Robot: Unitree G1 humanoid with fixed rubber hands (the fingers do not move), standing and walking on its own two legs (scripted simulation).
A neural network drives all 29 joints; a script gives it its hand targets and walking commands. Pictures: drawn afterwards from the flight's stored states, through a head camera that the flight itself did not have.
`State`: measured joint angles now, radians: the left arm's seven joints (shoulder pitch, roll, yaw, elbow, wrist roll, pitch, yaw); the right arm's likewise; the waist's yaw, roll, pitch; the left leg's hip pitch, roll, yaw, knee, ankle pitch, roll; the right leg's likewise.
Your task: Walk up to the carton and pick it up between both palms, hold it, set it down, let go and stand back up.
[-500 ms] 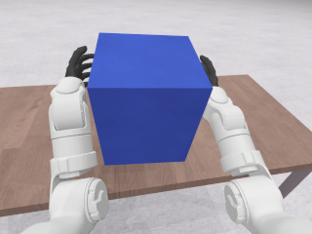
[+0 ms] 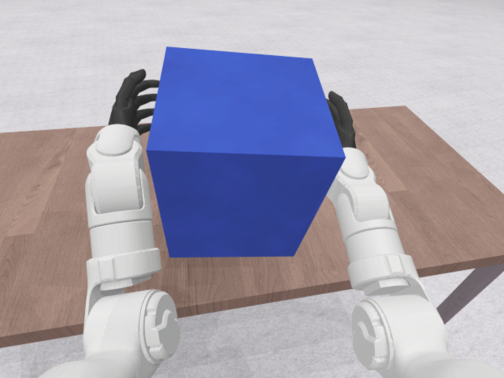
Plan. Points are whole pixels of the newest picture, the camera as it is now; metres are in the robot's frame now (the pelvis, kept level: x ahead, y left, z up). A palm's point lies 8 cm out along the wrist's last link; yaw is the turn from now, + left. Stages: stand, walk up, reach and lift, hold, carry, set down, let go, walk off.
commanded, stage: set down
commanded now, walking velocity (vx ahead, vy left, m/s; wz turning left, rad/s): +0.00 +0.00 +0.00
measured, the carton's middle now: (237, 163) +0.38 +0.00 +0.18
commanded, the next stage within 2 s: none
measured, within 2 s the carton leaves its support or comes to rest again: neither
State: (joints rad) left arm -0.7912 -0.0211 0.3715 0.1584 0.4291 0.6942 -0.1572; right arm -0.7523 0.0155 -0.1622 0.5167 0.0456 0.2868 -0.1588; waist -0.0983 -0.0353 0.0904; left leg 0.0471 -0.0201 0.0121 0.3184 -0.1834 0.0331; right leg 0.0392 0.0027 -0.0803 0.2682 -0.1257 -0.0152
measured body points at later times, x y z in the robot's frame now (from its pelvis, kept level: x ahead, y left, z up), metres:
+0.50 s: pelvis +0.02 +0.00 +0.00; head +0.01 +0.03 +0.45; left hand +0.41 +0.14 +0.18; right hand +0.40 -0.16 +0.15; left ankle +0.01 +0.10 -0.75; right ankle +0.03 -0.11 -0.75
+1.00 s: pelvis +0.01 +0.00 +0.00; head +0.00 +0.03 +0.45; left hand +0.42 +0.14 +0.15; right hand +0.39 -0.17 +0.14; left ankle +0.01 +0.10 -0.75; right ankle +0.03 -0.11 -0.75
